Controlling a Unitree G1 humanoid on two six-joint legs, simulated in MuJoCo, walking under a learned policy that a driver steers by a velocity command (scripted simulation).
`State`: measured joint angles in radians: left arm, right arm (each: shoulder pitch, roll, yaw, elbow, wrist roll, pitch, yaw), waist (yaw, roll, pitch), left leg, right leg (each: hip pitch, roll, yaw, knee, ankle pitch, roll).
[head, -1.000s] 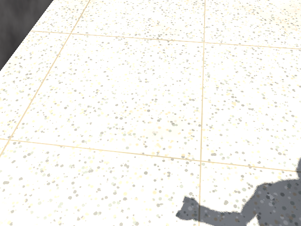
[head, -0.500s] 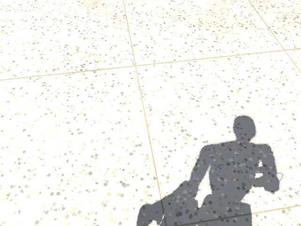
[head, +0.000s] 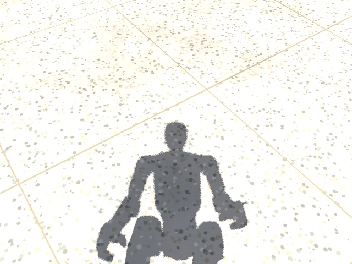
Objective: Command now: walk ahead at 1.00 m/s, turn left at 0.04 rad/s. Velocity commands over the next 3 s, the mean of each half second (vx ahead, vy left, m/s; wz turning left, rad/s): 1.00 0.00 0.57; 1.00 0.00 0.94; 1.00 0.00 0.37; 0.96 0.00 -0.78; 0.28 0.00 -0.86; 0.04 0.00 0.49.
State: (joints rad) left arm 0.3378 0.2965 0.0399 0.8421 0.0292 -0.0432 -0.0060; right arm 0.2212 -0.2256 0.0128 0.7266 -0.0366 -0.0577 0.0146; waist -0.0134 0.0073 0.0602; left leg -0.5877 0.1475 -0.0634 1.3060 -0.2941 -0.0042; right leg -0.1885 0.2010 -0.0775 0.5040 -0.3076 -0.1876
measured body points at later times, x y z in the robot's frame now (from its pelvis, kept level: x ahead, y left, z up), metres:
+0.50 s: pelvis +0.48 +0.11 +0.01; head +0.50 +0.11 +0.46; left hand +0.65 +0.38 -0.04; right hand +0.52 -0.18 -0.12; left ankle +0.42 +0.11 -0.72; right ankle +0.66 -0.05 -0.65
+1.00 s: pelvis +0.92 +0.27 +0.00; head +0.94 +0.29 +0.45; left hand +0.66 +0.42 -0.11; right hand +1.29 +0.31 -0.03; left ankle +0.97 +0.44 -0.65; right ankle +0.90 +0.08 -0.72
